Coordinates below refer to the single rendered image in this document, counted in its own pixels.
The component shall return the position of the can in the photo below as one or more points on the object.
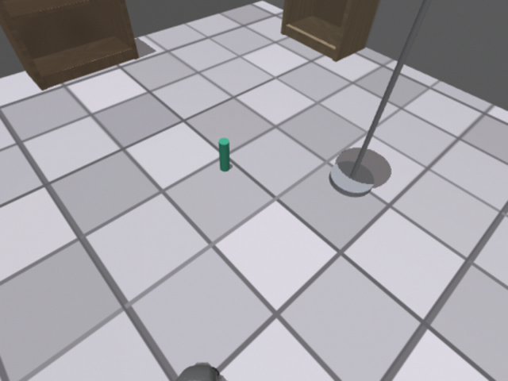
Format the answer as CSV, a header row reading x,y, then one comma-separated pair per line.
x,y
224,154

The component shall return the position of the bookshelf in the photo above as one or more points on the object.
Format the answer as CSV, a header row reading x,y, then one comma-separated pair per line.
x,y
335,28
61,40

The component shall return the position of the floor lamp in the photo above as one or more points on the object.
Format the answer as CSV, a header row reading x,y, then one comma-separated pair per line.
x,y
352,178

